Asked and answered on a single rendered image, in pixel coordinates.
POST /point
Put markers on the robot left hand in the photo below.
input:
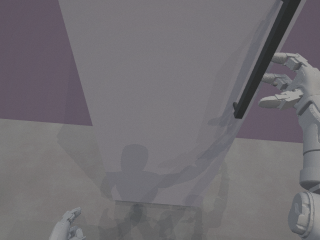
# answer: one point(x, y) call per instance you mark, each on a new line
point(62, 230)

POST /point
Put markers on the handle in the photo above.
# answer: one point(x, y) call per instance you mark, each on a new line
point(273, 40)

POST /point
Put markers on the robot right forearm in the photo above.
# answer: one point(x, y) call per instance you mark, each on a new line
point(308, 114)

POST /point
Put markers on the fridge door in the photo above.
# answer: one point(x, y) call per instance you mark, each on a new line
point(160, 78)

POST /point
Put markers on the right robot upper arm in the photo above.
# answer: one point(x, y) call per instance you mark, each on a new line
point(304, 215)

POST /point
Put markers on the robot right hand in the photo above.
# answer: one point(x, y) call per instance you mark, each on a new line
point(306, 83)

